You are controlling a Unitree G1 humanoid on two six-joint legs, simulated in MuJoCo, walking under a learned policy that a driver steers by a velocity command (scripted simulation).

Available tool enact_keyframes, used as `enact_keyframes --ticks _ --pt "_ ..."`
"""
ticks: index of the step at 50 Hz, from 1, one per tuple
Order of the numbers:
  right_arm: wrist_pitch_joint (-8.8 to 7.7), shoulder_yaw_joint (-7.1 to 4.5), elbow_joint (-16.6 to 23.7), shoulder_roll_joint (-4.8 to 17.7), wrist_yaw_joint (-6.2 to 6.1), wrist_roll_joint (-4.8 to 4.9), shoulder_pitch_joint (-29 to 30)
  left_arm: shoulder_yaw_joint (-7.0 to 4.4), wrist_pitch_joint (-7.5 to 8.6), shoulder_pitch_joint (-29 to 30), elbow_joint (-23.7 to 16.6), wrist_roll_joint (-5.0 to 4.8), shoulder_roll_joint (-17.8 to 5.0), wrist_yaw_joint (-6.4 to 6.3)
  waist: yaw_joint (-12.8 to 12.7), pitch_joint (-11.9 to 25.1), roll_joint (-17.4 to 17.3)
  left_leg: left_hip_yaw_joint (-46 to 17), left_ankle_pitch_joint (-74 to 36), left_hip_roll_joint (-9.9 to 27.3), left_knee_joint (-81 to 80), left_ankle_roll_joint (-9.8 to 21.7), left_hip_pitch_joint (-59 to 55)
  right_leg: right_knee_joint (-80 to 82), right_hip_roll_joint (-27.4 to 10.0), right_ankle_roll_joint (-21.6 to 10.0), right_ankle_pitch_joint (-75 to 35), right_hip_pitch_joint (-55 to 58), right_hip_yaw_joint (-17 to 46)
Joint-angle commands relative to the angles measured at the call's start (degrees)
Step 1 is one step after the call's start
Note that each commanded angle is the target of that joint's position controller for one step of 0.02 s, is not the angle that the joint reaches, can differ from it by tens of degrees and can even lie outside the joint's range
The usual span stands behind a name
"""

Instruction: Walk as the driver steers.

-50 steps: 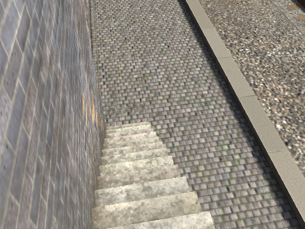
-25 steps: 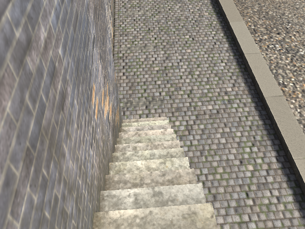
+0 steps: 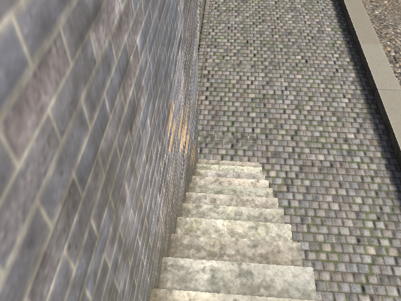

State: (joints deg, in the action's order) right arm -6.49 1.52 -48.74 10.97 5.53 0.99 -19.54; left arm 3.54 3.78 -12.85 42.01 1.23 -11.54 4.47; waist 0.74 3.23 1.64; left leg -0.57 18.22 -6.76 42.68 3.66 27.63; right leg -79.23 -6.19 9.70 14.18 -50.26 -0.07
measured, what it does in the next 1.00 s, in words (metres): goes down: right foot, then left foot 0.19 m lower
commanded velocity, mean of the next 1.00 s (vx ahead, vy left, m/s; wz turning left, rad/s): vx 0.29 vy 0.00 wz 0.05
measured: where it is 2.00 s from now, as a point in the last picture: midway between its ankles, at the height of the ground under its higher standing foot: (237, 271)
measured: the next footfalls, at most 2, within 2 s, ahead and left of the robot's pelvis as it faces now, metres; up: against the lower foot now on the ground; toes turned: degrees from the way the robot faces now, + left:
right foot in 0.06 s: +0.09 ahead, -0.13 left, +0.00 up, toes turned -4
left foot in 0.88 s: +0.35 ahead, +0.04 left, -0.19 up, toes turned +0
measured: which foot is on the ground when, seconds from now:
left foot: down 0.00-0.44, up 0.46-0.86, down 0.88-1.00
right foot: up 0.00-0.04, down 0.06-0.86, up 0.88-1.00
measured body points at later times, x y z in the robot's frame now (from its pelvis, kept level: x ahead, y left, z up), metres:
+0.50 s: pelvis +0.10 -0.07 -0.01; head +0.12 -0.07 +0.44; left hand +0.17 +0.21 -0.13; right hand +0.23 -0.30 -0.12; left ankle +0.05 +0.08 -0.65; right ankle +0.06 -0.13 -0.71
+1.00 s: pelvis +0.32 -0.05 -0.18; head +0.33 -0.05 +0.27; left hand +0.43 +0.22 -0.30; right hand +0.30 -0.29 -0.33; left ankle +0.31 +0.04 -0.90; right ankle +0.27 -0.17 -0.71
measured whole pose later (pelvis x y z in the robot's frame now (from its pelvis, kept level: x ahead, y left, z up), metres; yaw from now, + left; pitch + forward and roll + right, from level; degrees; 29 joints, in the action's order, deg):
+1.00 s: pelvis +0.32 -0.05 -0.18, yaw +0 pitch +3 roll +2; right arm -5.4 -0.2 -52.5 12.7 5.7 -7.2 -26.1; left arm 0.7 5.1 -12.2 50.3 3.7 -17.9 2.8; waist 2.0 2.8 1.6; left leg 2.7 19.4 -4.3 37.3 4.2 20.8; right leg -101.3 -0.2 -3.0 23.5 -45.3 3.1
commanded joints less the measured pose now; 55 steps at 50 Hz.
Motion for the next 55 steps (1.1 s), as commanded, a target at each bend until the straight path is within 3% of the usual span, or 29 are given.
enact_keyframes --ticks 1,2,3,4,7,10,15,20,23,24,26,29,31,34,38,40,41,42,43,44,45,46,47,48,49,51,52,53,55 --pt "-0.59 -0.34 3.2 8.0 2.67 0.85 5.0 -1.15 -0.65 -9.1 1.5 -0.32 -3.6 0.32 -4.0 -4.9 -2.1 -21.7 15.6 14.3 -18.7 2.7 13.6 19.7 -0.7 1.9 -0.6 22.7 0.3" --pt "-0.47 0.11 1.8 5.8 3.17 -2.01 7.1 -1.63 -0.34 -15.1 4.4 1.11 -3.6 -0.34 -6.2 -1.3 -3.6 -23.6 3.9 14.9 -12.7 2.8 14.7 10.7 -1.7 1.8 -12.5 28.8 1.7" --pt "0.21 1.48 3.7 0.9 5.05 3.34 7.5 -1.16 0.37 -9.7 2.1 -1.57 -2.4 0.08 -5.3 -1.7 -0.5 -24.8 1.9 14.8 -13.9 0.9 -0.2 38.5 -3.0 2.4 -1.8 22.9 3.9" --pt "0.99 1.59 2.6 1.1 5.35 3.26 3.8 -1.18 0.65 -6.6 2.0 -1.56 -3.7 -0.72 -2.1 -0.7 -0.6 -25.7 1.8 14.0 -12.5 -0.6 -2.7 38.5 -2.8 0.8 -7.6 24.6 3.7" --pt "2.25 0.60 4.9 1.9 3.85 -0.57 4.6 -3.07 1.38 -5.2 6.5 -1.83 -5.5 -0.79 -0.4 -2.7 -1.3 -13.8 5.0 10.9 -16.7 -2.1 -0.4 42.9 -1.2 -7.7 -7.9 33.5 4.7" --pt "2.48 -0.22 4.5 3.8 3.06 -0.96 2.6 -2.87 2.10 -3.2 8.2 -2.66 -5.0 -1.10 0.9 -1.1 -0.4 -4.0 -11.7 6.4 -10.5 -3.2 -5.8 42.1 0.1 -12.1 -21.3 34.6 2.5" --pt "3.54 -2.05 6.4 7.9 1.82 -2.82 3.5 -5.06 1.98 -0.9 8.0 -1.12 -8.5 -4.22 0.5 -1.6 -4.5 -11.6 5.9 12.1 -17.6 5.4 -7.0 39.9 3.8 -12.3 5.9 31.6 -1.5" --pt "2.15 -2.86 8.6 6.1 -0.33 -5.54 7.9 -5.20 4.98 -4.9 8.2 -0.66 -8.5 -6.34 -1.8 1.9 0.3 -9.7 4.9 10.0 -6.0 9.1 -1.8 35.3 4.0 -14.8 -10.6 38.1 1.0" --pt "0.35 -2.73 10.0 1.6 0.20 -6.27 11.7 -7.85 5.42 -23.3 11.8 -0.11 -15.9 -7.00 -10.6 -0.8 11.2 -1.7 12.7 0.5 29.1 0.2 26.6 46.0 -6.9 -29.1 -11.7 57.2 27.3" --pt "-0.36 -2.97 9.9 0.6 -0.16 -5.53 13.4 -8.32 5.33 -29.6 14.1 0.48 -16.4 -6.89 -12.8 -5.1 6.0 -9.1 14.1 -0.7 41.0 -0.6 42.7 46.2 -12.1 -32.6 -10.6 62.5 37.8" --pt "0.25 -2.66 7.6 -1.1 0.13 -6.10 8.6 -6.81 4.09 -25.4 15.4 3.01 -11.3 -4.96 -7.5 -6.3 -2.3 -14.7 1.6 1.4 47.7 -0.4 52.8 41.7 -11.5 -29.7 -8.6 58.7 32.6" --pt "4.81 -1.01 2.7 -2.2 2.60 -9.24 -1.1 -2.50 1.96 -10.1 15.5 6.21 -2.2 -4.81 2.7 -8.1 0.0 -7.8 -21.6 8.1 42.7 2.8 32.8 42.9 -3.9 -23.9 2.5 25.0 16.0" --pt "5.67 -1.11 3.0 1.4 4.24 -9.49 -0.8 -1.05 3.38 -3.5 13.5 5.11 -2.2 -6.07 3.0 -5.9 -0.2 -6.4 -34.1 10.1 33.6 0.4 23.2 43.2 -1.8 -23.8 7.0 14.2 11.1" --pt "5.58 -0.81 5.7 2.6 3.50 -8.93 9.9 -0.56 6.26 -11.4 15.5 5.53 -8.0 -7.93 -2.8 -5.9 -2.0 -4.3 -54.2 9.2 17.1 -0.9 20.1 34.6 -0.3 -22.8 14.4 16.0 9.3" --pt "4.32 -0.34 4.6 3.1 2.70 -11.50 1.6 -0.64 5.02 -8.9 12.4 3.94 -11.8 -3.84 2.3 -7.5 0.2 2.4 -38.4 6.6 19.5 -3.2 -7.4 28.2 1.0 -23.7 21.0 2.5 7.4" --pt "3.52 0.36 8.7 5.6 2.45 -9.48 11.1 -2.63 3.88 -5.8 8.9 0.14 -14.6 -4.88 -2.9 -10.6 -1.3 1.0 -18.8 8.5 -12.2 -3.4 4.9 22.0 -1.7 -23.2 8.4 27.0 14.3" --pt "3.23 -0.24 5.5 7.2 1.98 -9.60 2.5 -3.01 3.42 -5.1 9.3 3.06 -16.2 -3.57 -0.5 -7.0 -0.3 2.6 -28.9 7.8 -6.5 -2.1 -4.0 14.2 -1.1 -23.8 -3.1 27.7 14.6" --pt "2.37 -0.56 3.9 6.5 1.75 -8.26 -3.8 -3.18 2.88 -3.6 8.2 1.46 -14.9 -3.26 1.9 -5.5 -3.6 2.7 -26.3 7.8 -24.3 -1.1 -9.8 4.9 0.6 -22.9 -3.7 31.3 14.8" --pt "1.84 -1.88 0.2 7.8 1.06 -7.99 -14.9 -3.88 2.11 -7.7 10.3 2.10 -16.1 -2.03 5.1 -4.8 -9.3 8.6 -33.3 4.4 -31.4 -0.6 -21.6 -6.1 4.1 -22.7 -6.8 30.1 11.2" --pt "1.80 -3.17 -3.2 9.4 -0.45 -10.05 -25.9 -4.44 2.03 -15.5 14.5 4.23 -13.9 0.44 5.8 -1.9 -16.6 1.5 -38.8 10.7 -24.3 6.5 -35.2 -32.2 9.3 -18.0 5.7 20.1 7.3" --pt "2.33 -3.86 -2.9 13.0 0.30 -9.49 -26.2 -4.58 1.32 -18.7 13.2 3.90 -8.0 1.90 1.9 4.8 -16.8 -9.5 -61.8 18.4 -1.1 16.9 -53.3 -51.1 13.8 -15.0 28.7 -7.4 2.5" --pt "1.59 -4.01 -2.0 13.1 1.04 -8.60 -27.1 -3.69 2.14 -11.6 7.5 2.23 -6.8 2.38 4.0 5.5 -10.4 -21.6 -57.4 24.2 -6.0 22.2 -54.4 -47.5 13.3 -12.7 26.5 -18.6 1.7" --pt "1.00 -4.37 -1.7 12.2 0.84 -8.08 -20.6 -2.07 2.61 -1.5 1.5 0.67 -4.2 1.32 5.2 1.0 -6.7 -31.6 -25.1 31.6 -13.8 23.3 -50.4 -35.9 8.2 -11.1 22.3 -31.5 5.7" --pt "0.74 -2.76 -2.9 6.4 1.15 -7.40 -16.2 -1.57 2.09 3.4 1.0 0.83 -4.2 -1.55 4.0 -2.1 -2.1 -32.9 -12.2 31.1 -16.2 21.7 -38.0 -32.8 2.8 -10.8 18.9 -32.2 7.3" --pt "-0.95 1.18 -1.2 -5.6 -0.26 -8.20 -4.0 -1.01 2.16 0.5 2.9 2.75 -4.0 -2.86 -2.4 -3.6 7.7 -20.6 -10.9 24.6 -13.8 15.0 -19.1 -3.0 -4.4 -12.1 -5.9 -21.4 12.5" --pt "-1.98 -0.19 2.8 -0.2 -0.68 -5.43 2.2 -2.68 1.94 -11.6 11.2 3.61 -7.9 -2.65 -5.9 -3.5 -0.5 -6.3 -12.1 13.7 -13.5 13.5 13.5 9.4 -1.3 -11.4 -20.3 10.2 4.2" --pt "-1.86 -1.12 2.1 4.1 -0.65 -4.81 -0.9 -2.96 1.56 -7.3 11.6 5.01 -7.5 -2.01 -4.1 -3.9 -4.9 -6.5 -9.1 12.2 -14.6 13.1 18.8 9.5 -0.2 -9.5 -19.2 17.4 0.5" --pt "-1.84 -1.34 0.3 6.4 -1.17 -5.85 -4.1 -2.36 2.04 -8.5 11.5 5.66 -5.8 -0.58 -4.5 -3.2 -6.0 -8.7 -10.0 12.7 -10.8 13.3 22.8 0.4 2.7 -10.0 -21.9 23.3 -1.8" --pt "-2.53 -0.12 -2.5 2.2 -3.34 -5.82 -12.5 -2.44 2.56 0.8 8.0 4.92 -7.6 -1.81 2.6 -2.5 -3.7 -14.5 -11.3 16.5 -1.5 11.8 -6.0 21.6 -2.6 -9.9 -29.9 -2.2 6.5"
Over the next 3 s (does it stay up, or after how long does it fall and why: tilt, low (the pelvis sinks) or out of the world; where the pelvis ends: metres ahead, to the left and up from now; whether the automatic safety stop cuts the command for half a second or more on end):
stays up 1.38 -0.24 -1.06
